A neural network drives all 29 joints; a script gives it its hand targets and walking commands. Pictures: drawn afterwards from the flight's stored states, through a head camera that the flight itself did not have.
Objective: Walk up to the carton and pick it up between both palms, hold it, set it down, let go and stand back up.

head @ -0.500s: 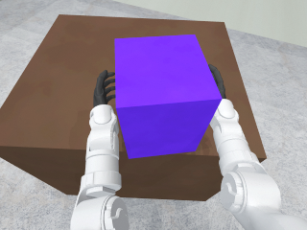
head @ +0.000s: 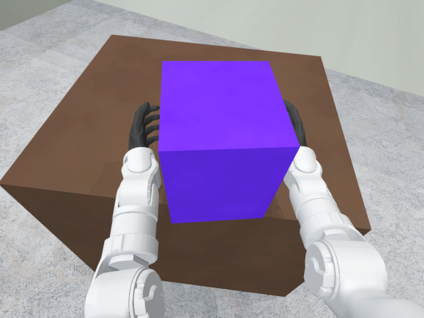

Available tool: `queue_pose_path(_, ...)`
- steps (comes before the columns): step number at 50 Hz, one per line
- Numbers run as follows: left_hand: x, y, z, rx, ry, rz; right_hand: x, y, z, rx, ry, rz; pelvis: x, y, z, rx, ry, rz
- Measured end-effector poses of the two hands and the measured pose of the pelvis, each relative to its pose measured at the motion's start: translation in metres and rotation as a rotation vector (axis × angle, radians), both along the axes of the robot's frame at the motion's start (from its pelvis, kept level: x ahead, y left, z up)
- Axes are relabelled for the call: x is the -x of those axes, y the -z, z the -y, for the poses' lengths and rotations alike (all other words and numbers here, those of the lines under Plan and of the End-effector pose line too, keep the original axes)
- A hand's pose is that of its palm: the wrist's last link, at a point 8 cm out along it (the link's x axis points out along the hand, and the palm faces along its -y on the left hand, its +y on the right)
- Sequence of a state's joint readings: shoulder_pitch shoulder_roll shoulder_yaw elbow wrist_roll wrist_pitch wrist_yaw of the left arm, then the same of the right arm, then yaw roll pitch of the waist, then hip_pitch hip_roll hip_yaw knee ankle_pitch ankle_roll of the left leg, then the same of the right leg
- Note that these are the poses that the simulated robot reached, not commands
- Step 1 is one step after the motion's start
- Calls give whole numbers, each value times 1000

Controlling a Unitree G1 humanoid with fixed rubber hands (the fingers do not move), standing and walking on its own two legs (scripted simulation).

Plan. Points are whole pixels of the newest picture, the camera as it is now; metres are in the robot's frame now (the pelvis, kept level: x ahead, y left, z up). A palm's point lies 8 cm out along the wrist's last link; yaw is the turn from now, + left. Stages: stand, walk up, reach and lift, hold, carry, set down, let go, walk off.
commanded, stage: reach and lift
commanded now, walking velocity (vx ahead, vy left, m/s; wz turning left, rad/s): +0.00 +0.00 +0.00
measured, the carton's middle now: (217, 146) +0.42 +0.03 +0.08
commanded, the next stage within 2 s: none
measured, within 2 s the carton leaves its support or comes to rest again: neither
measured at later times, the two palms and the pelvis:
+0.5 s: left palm (149, 135) +0.38 +0.15 +0.15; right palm (317, 139) +0.40 -0.14 +0.15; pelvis -0.02 +0.00 +0.00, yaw -1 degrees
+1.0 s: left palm (122, 114) +0.38 +0.18 +0.19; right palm (302, 126) +0.39 -0.10 +0.19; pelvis -0.01 +0.02 +0.00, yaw +2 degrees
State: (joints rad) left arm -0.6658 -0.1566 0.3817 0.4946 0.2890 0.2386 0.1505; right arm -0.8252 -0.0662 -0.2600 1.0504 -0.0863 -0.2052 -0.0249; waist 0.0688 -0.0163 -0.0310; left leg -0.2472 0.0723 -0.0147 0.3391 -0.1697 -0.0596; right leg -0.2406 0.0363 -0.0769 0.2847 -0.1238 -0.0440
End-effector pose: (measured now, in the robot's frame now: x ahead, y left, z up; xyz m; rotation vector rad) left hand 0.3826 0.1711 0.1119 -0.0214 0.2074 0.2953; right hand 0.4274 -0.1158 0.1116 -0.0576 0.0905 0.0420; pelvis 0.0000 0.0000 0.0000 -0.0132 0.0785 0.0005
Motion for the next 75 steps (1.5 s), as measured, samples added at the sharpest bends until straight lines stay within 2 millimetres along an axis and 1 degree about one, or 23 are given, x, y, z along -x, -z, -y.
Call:
queue_pose_path(6, 8, -18, 0, 8, 12, 44, 12, -21, 0, 2, 13, 42, 14, -1, 1, -6, -10, 18)
queue_pose_path(12, 10, -37, 10, 22, 39, 68, 22, -43, 12, -1, 40, 60, 22, -1, 3, -16, 2, 46)
queue_pose_path(16, 9, -46, 18, 38, 56, 62, 27, -52, 20, -1, 59, 52, 24, -1, 5, -21, 12, 68)
queue_pose_path(20, 8, -46, 22, 40, 70, 37, 29, -52, 25, -6, 72, 27, 23, -1, 6, -23, 18, 88)
queue_pose_path(25, 6, -37, 22, 26, 80, 11, 29, -42, 25, -8, 79, 4, 19, -1, 5, -19, 20, 90)
queue_pose_path(31, 3, -28, 15, 4, 85, -7, 27, -29, 18, -16, 83, -14, 16, -1, 1, -13, 13, 86)
queue_pose_path(35, 2, -29, 8, -10, 82, -7, 25, -27, 10, -29, 82, -15, 13, -1, -2, -7, 5, 79)
queue_pose_path(39, 2, -40, -1, -21, 81, 14, 26, -35, 1, -49, 84, 2, 12, 0, -6, -1, -9, 82)
queue_pose_path(44, 4, -60, -9, -32, 85, 37, 29, -54, -7, -71, 92, 22, 12, 0, -12, 3, -26, 106)
queue_pose_path(48, 6, -75, -13, -40, 95, 34, 33, -70, -10, -83, 101, 18, 12, 0, -17, 2, -34, 136)
queue_pose_path(52, 8, -86, -14, -50, 110, 21, 38, -80, -11, -91, 115, 5, 13, 0, -22, 2, -35, 162)
queue_pose_path(57, 10, -94, -10, -63, 129, 12, 45, -85, -8, -102, 133, -4, 14, 0, -27, 3, -28, 183)
queue_pose_path(62, 11, -96, -5, -64, 145, -5, 51, -84, -2, -110, 150, -21, 17, 0, -30, 3, -19, 197)
queue_pose_path(66, 12, -99, -1, -68, 157, -1, 56, -85, 2, -115, 160, -17, 20, 0, -30, 5, -14, 197)
queue_pose_path(75, 15, -110, 3, -65, 171, -7, 62, -95, 6, -132, 176, -26, 25, 0, -29, 6, -10, 198)
